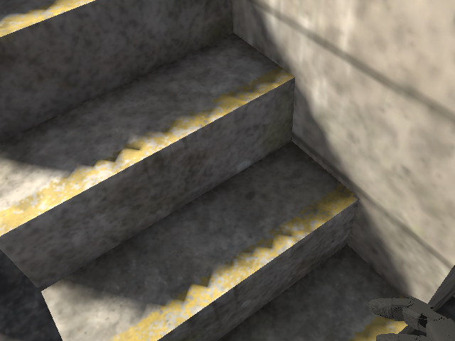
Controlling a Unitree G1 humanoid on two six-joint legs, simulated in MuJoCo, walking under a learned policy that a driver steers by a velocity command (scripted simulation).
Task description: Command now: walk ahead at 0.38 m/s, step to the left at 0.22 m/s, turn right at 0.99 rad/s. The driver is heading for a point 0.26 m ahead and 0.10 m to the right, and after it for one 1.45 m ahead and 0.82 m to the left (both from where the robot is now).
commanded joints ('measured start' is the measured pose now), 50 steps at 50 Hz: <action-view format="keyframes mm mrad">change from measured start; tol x128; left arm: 1 7 130 3 -48 1 26 51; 50 -260 -158 -82 -211 1 -80 -44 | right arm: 1 -9 36 48 -205 -13 69 14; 50 118 -6 4 -30 53 105 -28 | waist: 1 -88 -59 10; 50 -20 165 -57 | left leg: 1 -576 -35 66 645 -132 -24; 14 409 162 -956 -1745 503 418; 27 155 -39 -255 -1499 1058 201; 34 -593 30 -250 767 -323 -145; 50 32 -42 -544 -1482 -378 152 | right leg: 1 176 -406 574 -345 506 -120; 11 638 -437 48 -60 2489 -149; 15 -568 201 289 1521 -322 -2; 41 -352 -265 -130 -756 229 -22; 50 -446 47 164 1247 -122 26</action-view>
